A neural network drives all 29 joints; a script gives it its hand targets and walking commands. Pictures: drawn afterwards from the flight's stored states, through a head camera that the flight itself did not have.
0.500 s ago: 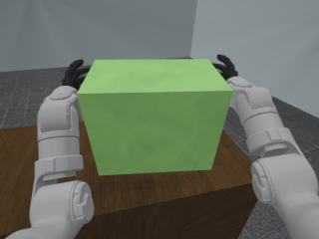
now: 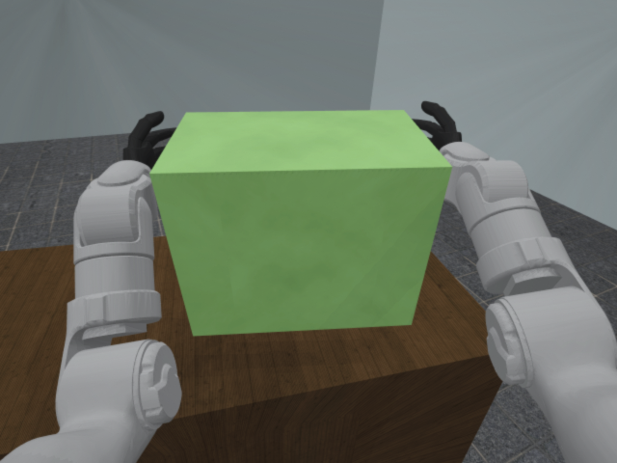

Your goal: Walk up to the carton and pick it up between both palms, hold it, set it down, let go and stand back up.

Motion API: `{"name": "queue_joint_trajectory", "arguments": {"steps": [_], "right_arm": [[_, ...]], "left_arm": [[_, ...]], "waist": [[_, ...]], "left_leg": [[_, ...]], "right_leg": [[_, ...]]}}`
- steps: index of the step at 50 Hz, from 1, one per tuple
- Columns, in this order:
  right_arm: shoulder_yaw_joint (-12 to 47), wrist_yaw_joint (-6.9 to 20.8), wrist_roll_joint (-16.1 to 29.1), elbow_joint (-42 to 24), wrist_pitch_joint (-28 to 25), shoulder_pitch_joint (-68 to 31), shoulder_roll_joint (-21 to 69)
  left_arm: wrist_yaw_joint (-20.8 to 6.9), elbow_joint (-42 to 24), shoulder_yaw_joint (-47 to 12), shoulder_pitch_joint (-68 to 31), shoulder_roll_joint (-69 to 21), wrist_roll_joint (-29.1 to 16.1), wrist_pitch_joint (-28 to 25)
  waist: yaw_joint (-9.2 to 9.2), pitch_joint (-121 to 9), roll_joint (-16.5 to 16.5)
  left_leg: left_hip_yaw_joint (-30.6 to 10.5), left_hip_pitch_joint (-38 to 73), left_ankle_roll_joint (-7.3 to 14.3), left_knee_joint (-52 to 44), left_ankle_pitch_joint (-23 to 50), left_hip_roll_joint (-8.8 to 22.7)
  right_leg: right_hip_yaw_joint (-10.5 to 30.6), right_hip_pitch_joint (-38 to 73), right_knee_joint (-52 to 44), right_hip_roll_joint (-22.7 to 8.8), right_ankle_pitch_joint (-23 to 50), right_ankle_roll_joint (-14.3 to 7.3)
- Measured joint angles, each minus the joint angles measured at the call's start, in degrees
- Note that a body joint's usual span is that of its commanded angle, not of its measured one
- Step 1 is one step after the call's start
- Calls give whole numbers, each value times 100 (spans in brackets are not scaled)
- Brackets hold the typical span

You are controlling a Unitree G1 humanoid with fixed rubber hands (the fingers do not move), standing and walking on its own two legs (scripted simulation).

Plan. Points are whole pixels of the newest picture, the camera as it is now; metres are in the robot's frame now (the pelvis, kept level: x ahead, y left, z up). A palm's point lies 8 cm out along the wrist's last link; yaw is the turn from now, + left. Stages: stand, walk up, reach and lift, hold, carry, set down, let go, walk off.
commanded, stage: hold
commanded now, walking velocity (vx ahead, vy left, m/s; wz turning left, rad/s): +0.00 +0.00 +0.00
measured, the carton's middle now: (300, 220) +0.34 +0.01 +0.23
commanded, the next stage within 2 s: none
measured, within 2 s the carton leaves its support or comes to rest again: neither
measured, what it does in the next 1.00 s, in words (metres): stands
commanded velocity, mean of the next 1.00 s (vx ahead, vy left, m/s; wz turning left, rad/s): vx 0.00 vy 0.00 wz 0.00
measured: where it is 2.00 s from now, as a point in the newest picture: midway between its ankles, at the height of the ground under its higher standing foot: outside the picture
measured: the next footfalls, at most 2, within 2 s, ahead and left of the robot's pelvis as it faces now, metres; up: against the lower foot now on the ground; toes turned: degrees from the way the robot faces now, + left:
none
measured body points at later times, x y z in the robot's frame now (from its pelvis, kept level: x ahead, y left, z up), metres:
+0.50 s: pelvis +0.00 +0.00 +0.00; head -0.10 +0.02 +0.44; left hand +0.37 +0.19 +0.29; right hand +0.38 -0.18 +0.31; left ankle +0.03 +0.13 -0.75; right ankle -0.01 -0.11 -0.75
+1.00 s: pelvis +0.00 +0.00 +0.00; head -0.11 +0.02 +0.44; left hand +0.37 +0.19 +0.29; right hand +0.38 -0.18 +0.31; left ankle +0.03 +0.13 -0.75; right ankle -0.01 -0.11 -0.75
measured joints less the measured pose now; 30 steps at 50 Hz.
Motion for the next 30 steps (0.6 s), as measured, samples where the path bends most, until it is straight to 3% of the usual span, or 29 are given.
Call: {"name": "queue_joint_trajectory", "arguments": {"steps": [30], "right_arm": [[69,-25,77,-169,20,101,-24]], "left_arm": [[2,-207,-18,127,-38,9,38]], "waist": [[-21,11,6]], "left_leg": [[-14,-6,-3,33,-45,-5]], "right_leg": [[30,8,4,9,-29,0]]}}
